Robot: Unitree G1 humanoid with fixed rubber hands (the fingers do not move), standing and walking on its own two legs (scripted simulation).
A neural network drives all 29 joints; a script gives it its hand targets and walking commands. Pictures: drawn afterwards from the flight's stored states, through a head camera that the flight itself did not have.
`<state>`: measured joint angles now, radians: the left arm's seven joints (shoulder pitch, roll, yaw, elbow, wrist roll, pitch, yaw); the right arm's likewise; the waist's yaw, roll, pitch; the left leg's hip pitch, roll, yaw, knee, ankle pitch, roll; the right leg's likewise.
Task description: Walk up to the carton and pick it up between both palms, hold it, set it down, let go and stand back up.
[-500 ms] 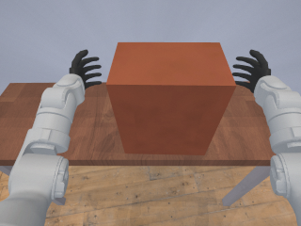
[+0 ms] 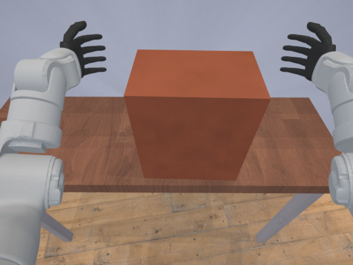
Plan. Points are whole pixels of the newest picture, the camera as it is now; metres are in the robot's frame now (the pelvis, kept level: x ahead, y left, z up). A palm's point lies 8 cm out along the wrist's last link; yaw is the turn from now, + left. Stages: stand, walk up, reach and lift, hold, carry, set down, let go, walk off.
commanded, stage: set down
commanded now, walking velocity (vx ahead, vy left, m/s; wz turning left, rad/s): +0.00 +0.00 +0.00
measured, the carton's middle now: (191, 122) +0.44 -0.03 +0.09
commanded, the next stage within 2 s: none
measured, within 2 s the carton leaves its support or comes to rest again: neither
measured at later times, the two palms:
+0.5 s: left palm (68, 70) +0.43 +0.21 +0.24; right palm (318, 77) +0.42 -0.27 +0.23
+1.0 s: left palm (74, 114) +0.38 +0.21 +0.18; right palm (316, 118) +0.36 -0.27 +0.17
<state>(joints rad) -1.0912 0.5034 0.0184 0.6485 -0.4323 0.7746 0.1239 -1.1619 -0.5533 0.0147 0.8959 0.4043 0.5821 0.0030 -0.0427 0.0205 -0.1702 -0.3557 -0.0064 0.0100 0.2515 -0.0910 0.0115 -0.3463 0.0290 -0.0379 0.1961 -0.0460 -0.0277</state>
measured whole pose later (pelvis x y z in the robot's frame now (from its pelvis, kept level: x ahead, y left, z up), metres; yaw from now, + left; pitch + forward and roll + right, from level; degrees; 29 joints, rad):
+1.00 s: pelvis +0.00 +0.01 +0.00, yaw -1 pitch +2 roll +0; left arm -0.59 0.37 0.16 0.11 -0.29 0.84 0.08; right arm -0.61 -0.52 -0.08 0.37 0.42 0.58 0.01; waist -0.04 -0.01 -0.03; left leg -0.15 -0.01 0.03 0.21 -0.10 0.02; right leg -0.16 0.03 -0.01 0.18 -0.06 -0.02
